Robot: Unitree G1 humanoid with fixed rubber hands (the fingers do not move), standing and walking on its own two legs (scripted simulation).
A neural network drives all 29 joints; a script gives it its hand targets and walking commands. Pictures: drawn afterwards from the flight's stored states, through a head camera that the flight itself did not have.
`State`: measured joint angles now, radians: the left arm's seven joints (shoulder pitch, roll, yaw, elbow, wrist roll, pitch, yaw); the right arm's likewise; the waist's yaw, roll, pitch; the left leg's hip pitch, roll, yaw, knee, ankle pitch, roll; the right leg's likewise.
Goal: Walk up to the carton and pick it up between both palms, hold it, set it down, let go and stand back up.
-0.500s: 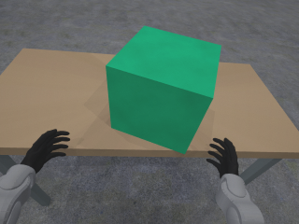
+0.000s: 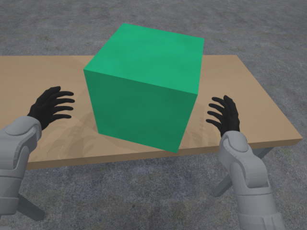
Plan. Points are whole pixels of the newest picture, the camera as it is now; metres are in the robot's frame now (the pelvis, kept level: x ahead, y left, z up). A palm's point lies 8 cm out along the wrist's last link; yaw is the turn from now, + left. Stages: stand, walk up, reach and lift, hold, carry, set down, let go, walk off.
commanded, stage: reach and lift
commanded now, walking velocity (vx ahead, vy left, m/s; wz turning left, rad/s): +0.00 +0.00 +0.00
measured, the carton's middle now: (149, 87) +0.50 -0.03 +0.09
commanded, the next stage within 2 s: none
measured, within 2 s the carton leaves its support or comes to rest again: neither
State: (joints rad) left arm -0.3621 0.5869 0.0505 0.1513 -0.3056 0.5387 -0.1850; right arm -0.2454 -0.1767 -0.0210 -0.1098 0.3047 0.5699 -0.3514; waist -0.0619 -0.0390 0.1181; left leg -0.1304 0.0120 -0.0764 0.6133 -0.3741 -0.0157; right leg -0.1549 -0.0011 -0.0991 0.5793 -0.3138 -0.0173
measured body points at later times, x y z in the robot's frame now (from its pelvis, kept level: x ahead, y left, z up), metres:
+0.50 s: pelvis -0.01 +0.00 +0.00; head +0.02 +0.02 +0.45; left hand +0.44 +0.22 +0.16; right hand +0.36 -0.21 +0.17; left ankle -0.02 +0.14 -0.73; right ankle +0.01 -0.10 -0.73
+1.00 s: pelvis -0.01 +0.00 +0.00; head +0.03 +0.02 +0.45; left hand +0.48 +0.19 +0.18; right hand +0.40 -0.22 +0.19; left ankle -0.02 +0.14 -0.73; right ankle +0.01 -0.10 -0.73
